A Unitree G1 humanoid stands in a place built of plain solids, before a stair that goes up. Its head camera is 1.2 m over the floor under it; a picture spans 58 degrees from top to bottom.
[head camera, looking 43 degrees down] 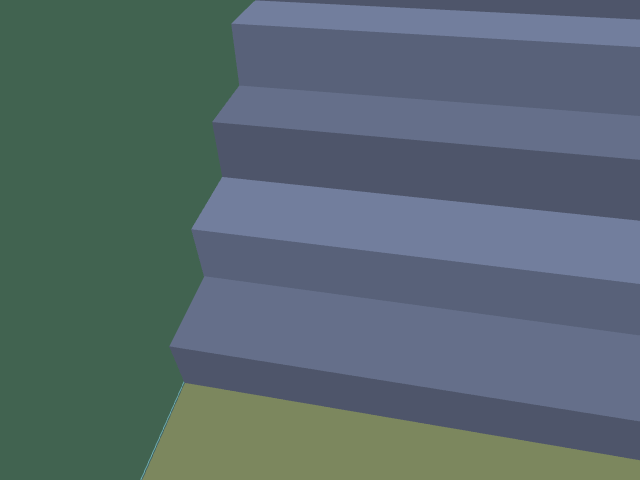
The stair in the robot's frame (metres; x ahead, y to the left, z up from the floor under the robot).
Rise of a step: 0.19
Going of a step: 0.26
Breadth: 1.27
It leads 10 degrees to the right of straight ahead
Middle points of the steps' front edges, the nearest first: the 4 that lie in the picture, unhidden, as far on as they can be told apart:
0.55 -0.22 0.20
0.80 -0.26 0.39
1.06 -0.31 0.59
1.31 -0.35 0.78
